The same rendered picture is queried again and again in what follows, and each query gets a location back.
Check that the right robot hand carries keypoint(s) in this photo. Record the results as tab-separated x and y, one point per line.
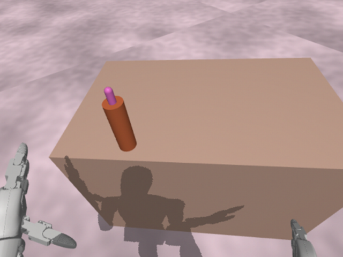
301	247

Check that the left robot hand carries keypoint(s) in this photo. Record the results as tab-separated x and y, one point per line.
13	219

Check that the left robot arm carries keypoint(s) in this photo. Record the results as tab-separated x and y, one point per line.
12	247

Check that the bottle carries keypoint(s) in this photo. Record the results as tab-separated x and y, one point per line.
118	118

